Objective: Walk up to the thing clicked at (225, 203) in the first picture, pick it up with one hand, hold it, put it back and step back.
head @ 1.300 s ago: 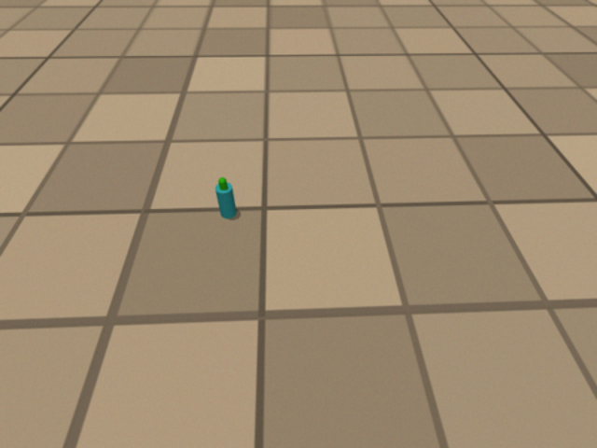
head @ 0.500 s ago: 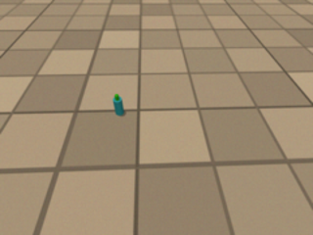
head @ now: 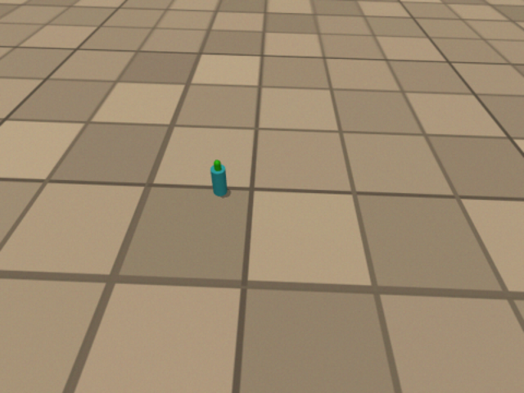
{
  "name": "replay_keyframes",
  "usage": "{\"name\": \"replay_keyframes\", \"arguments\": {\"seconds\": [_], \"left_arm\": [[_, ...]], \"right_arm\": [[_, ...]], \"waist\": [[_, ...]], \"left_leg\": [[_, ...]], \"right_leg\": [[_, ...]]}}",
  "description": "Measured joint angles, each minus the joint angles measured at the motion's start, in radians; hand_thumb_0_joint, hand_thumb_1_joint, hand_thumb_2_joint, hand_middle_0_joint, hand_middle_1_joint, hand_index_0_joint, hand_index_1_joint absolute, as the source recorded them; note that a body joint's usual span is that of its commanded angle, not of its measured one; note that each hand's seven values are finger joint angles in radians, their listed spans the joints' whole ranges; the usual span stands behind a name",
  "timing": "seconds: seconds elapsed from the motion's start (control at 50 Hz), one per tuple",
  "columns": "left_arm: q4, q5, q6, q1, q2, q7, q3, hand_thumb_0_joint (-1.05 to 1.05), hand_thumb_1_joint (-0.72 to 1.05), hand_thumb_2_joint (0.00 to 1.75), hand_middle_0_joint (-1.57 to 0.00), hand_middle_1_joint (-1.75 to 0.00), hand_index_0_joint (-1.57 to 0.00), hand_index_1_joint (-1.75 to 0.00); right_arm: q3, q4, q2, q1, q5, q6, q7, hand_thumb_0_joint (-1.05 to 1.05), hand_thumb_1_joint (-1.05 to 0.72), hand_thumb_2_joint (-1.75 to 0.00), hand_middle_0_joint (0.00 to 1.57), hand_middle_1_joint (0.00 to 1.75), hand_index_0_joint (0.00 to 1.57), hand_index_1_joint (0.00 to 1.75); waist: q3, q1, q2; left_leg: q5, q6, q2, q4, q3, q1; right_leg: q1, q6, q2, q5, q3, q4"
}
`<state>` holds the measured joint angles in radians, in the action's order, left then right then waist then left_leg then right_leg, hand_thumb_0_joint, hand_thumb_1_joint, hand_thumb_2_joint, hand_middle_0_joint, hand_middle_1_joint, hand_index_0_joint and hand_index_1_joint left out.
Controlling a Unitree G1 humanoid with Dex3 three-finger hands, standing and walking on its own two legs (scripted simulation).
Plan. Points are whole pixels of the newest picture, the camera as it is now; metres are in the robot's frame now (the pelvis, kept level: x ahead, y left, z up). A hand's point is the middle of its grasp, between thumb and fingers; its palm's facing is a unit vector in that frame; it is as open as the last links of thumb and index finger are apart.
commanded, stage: walk up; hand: left
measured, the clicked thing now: (218, 176) +1.23 +0.25 -0.66
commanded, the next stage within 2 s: none
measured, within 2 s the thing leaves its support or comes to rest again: neither
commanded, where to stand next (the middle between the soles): +0.90 +0.02 m, yaw +2 degrees
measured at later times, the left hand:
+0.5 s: hand (84, 331) +0.26 +0.35 -0.14, palm faces -0.05 -0.94 -0.33, open 7.4 cm
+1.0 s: hand (135, 241) +0.46 +0.31 -0.14, palm faces +0.02 -0.94 -0.35, open 7.4 cm
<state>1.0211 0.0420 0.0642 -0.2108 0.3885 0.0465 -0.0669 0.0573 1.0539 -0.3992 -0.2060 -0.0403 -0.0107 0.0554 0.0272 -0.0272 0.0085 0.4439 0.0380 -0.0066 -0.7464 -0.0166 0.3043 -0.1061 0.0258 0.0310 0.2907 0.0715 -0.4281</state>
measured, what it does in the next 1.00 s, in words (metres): walks ahead: left foot, then right foot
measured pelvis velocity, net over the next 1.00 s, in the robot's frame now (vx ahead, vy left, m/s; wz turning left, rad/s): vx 0.42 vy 0.04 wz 0.04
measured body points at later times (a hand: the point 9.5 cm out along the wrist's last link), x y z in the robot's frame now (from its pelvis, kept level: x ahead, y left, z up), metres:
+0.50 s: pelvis +0.19 +0.07 +0.00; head +0.20 +0.09 +0.45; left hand +0.26 +0.40 -0.12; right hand +0.22 -0.25 -0.11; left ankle +0.13 +0.17 -0.74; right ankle +0.33 -0.09 -0.70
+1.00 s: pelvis +0.42 +0.04 +0.00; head +0.44 +0.04 +0.45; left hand +0.46 +0.36 -0.11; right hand +0.52 -0.28 -0.11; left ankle +0.54 +0.19 -0.71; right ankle +0.40 -0.07 -0.74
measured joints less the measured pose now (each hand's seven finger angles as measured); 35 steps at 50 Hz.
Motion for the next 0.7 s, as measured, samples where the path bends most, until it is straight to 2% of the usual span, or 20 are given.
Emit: {"name": "replay_keyframes", "arguments": {"seconds": [0.08, 0.1, 0.14, 0.16, 0.18, 0.2, 0.24, 0.26, 0.3, 0.36, 0.44, 0.5, 0.56, 0.62, 0.64, 0.68, 0.7], "left_arm": [[-0.012, 0.004, -0.003, -0.057, 0.029, 0.005, -0.008, 0.00, 0.90, 0.90, -0.21, -0.30, -0.20, -0.30], [-0.012, 0.004, -0.008, -0.069, 0.041, 0.007, -0.010, 0.00, 0.90, 0.90, -0.21, -0.30, -0.20, -0.30], [-0.010, 0.000, -0.020, -0.086, 0.063, 0.011, -0.012, 0.00, 0.90, 0.90, -0.21, -0.30, -0.20, -0.30], [-0.009, -0.002, -0.026, -0.091, 0.073, 0.011, -0.014, 0.00, 0.90, 0.90, -0.21, -0.30, -0.20, -0.30], [-0.007, -0.004, -0.033, -0.096, 0.081, 0.010, -0.016, 0.00, 0.90, 0.90, -0.21, -0.30, -0.20, -0.30], [-0.005, -0.008, -0.040, -0.099, 0.080, 0.007, -0.016, 0.01, 0.90, 0.90, -0.21, -0.30, -0.20, -0.30], [-0.001, -0.012, -0.055, -0.095, 0.070, 0.002, -0.006, 0.01, 0.91, 0.90, -0.21, -0.30, -0.20, -0.30], [-0.002, -0.015, -0.057, -0.088, 0.069, 0.002, 0.002, 0.01, 0.91, 0.90, -0.20, -0.30, -0.20, -0.30], [-0.016, -0.026, -0.048, -0.075, 0.069, 0.008, 0.011, 0.01, 0.91, 0.90, -0.20, -0.30, -0.20, -0.30], [-0.046, -0.033, -0.033, -0.056, 0.070, 0.020, 0.014, 0.01, 0.91, 0.90, -0.20, -0.30, -0.20, -0.30], [-0.074, -0.028, -0.032, -0.040, 0.064, 0.034, 0.014, 0.01, 0.91, 0.90, -0.20, -0.30, -0.20, -0.30], [-0.085, -0.023, -0.039, -0.022, 0.054, 0.044, 0.015, 0.00, 0.91, 0.90, -0.20, -0.30, -0.20, -0.30], [-0.096, -0.021, -0.040, 0.005, 0.042, 0.050, 0.014, 0.01, 0.91, 0.90, -0.20, -0.30, -0.20, -0.30], [-0.110, -0.023, -0.034, 0.028, 0.030, 0.050, 0.012, 0.01, 0.91, 0.90, -0.20, -0.30, -0.20, -0.30], [-0.114, -0.023, -0.030, 0.035, 0.024, 0.047, 0.011, 0.01, 0.91, 0.90, -0.20, -0.30, -0.20, -0.30], [-0.126, -0.021, -0.016, 0.063, -0.004, 0.039, 0.007, 0.01, 0.91, 0.90, -0.20, -0.30, -0.20, -0.30], [-0.142, -0.021, -0.005, 0.068, -0.008, 0.035, 0.008, 0.01, 0.91, 0.90, -0.20, -0.30, -0.20, -0.30]], "right_arm": [[0.020, -0.029, -0.028, -0.003, 0.004, -0.011, 0.021, 0.01, -0.91, -0.90, 0.20, 0.30, 0.20, 0.30], [0.025, -0.039, -0.031, -0.003, 0.006, -0.016, 0.025, 0.01, -0.91, -0.90, 0.20, 0.30, 0.20, 0.30], [0.036, -0.061, -0.037, -0.006, 0.007, -0.030, 0.030, 0.01, -0.91, -0.90, 0.20, 0.30, 0.20, 0.30], [0.043, -0.070, -0.037, -0.006, 0.006, -0.038, 0.029, 0.01, -0.91, -0.90, 0.20, 0.30, 0.20, 0.30], [0.049, -0.077, -0.033, -0.002, 0.003, -0.046, 0.025, 0.01, -0.91, -0.90, 0.20, 0.30, 0.20, 0.30], [0.053, -0.090, -0.031, -0.001, -0.002, -0.055, 0.019, 0.01, -0.91, -0.90, 0.20, 0.30, 0.20, 0.30], [0.050, -0.111, -0.022, -0.014, 0.005, -0.063, 0.013, 0.00, -0.91, -0.90, 0.20, 0.30, 0.20, 0.30], [0.044, -0.115, -0.014, -0.026, 0.010, -0.063, 0.011, 0.00, -0.91, -0.90, 0.20, 0.30, 0.20, 0.30], [0.027, -0.116, 0.002, -0.050, 0.015, -0.061, 0.006, 0.00, -0.91, -0.90, 0.20, 0.30, 0.20, 0.30], [0.008, -0.117, 0.020, -0.089, 0.023, -0.069, 0.002, 0.00, -0.91, -0.90, 0.20, 0.30, 0.20, 0.30], [-0.001, -0.123, 0.026, -0.134, 0.024, -0.076, 0.000, 0.00, -0.90, -0.90, 0.20, 0.30, 0.20, 0.30], [-0.002, -0.133, 0.019, -0.157, 0.026, -0.080, -0.002, 0.00, -0.90, -0.90, 0.20, 0.30, 0.20, 0.30], [-0.001, -0.144, 0.007, -0.173, 0.027, -0.079, -0.006, 0.00, -0.90, -0.90, 0.20, 0.30, 0.20, 0.30], [0.001, -0.155, -0.005, -0.188, 0.026, -0.069, -0.013, 0.00, -0.90, -0.90, 0.20, 0.30, 0.20, 0.30], [0.003, -0.159, -0.011, -0.193, 0.026, -0.065, -0.017, 0.00, -0.90, -0.90, 0.20, 0.30, 0.20, 0.30], [0.007, -0.155, -0.022, -0.178, 0.027, -0.053, -0.027, 0.01, -0.90, -0.90, 0.20, 0.30, 0.20, 0.30], [0.004, -0.157, -0.016, -0.171, 0.030, -0.047, -0.031, 0.01, -0.90, -0.90, 0.20, 0.30, 0.20, 0.30]], "waist": [[0.022, -0.019, 0.002], [0.026, -0.020, -0.003], [0.032, -0.015, -0.014], [0.038, -0.013, -0.029], [0.046, -0.014, -0.055], [0.048, -0.009, -0.064], [0.042, 0.018, -0.056], [0.037, 0.028, -0.054], [0.032, 0.035, -0.063], [0.030, 0.043, -0.080], [0.033, 0.049, -0.082], [0.040, 0.057, -0.070], [0.050, 0.066, -0.052], [0.044, 0.074, -0.032], [0.041, 0.076, -0.018], [0.065, 0.077, 0.044], [0.073, 0.073, 0.044]], "left_leg": [[-0.006, -0.010, -0.042, 0.030, 0.001, 0.066], [-0.035, -0.013, -0.052, 0.066, 0.002, 0.070], [-0.157, -0.023, -0.062, 0.147, 0.015, 0.062], [-0.247, -0.031, -0.050, 0.153, 0.029, 0.051], [-0.250, -0.032, -0.029, 0.130, 0.051, 0.044], [-0.214, -0.028, -0.018, 0.099, 0.066, 0.043], [-0.163, -0.010, -0.013, 0.086, 0.062, 0.022], [-0.158, -0.002, -0.011, 0.106, 0.059, 0.000], [-0.168, 0.000, -0.002, 0.173, 0.062, -0.059], [-0.185, -0.004, 0.017, 0.273, 0.067, -0.147], [-0.173, 0.002, 0.032, 0.359, 0.074, -0.245], [-0.144, -0.005, 0.037, 0.391, 0.078, -0.303], [-0.095, -0.018, 0.035, 0.388, 0.080, -0.346], [-0.014, -0.037, 0.023, 0.341, 0.079, -0.371], [0.023, -0.043, 0.011, 0.304, 0.076, -0.370], [0.066, -0.023, -0.051, 0.122, 0.058, -0.323], [0.052, -0.011, -0.047, -0.022, 0.036, -0.266]], "right_leg": [[0.071, -0.017, 0.020, 0.031, 0.014, 0.041], [0.085, -0.025, 0.028, 0.043, 0.017, 0.038], [0.096, -0.039, 0.050, 0.092, 0.027, -0.007], [0.091, -0.036, 0.073, 0.131, 0.024, -0.061], [0.065, -0.018, 0.106, 0.166, 0.009, -0.151], [0.012, -0.003, 0.107, 0.200, -0.034, -0.284], [-0.096, 0.018, 0.050, 0.233, -0.090, -0.525], [-0.147, 0.024, 0.029, 0.216, -0.098, -0.603], [-0.237, 0.027, 0.015, 0.138, -0.103, -0.664], [-0.336, 0.007, 0.032, 0.029, -0.104, -0.612], [-0.408, -0.024, 0.063, -0.062, -0.097, -0.466], [-0.422, -0.022, 0.081, -0.126, -0.082, -0.337], [-0.402, -0.005, 0.082, -0.182, -0.067, -0.215], [-0.353, 0.017, 0.059, -0.181, -0.043, -0.147], [-0.332, 0.016, 0.044, -0.191, -0.036, -0.137], [-0.310, 0.004, 0.000, -0.147, 0.002, -0.179], [-0.303, 0.003, -0.001, -0.116, 0.008, -0.203]]}}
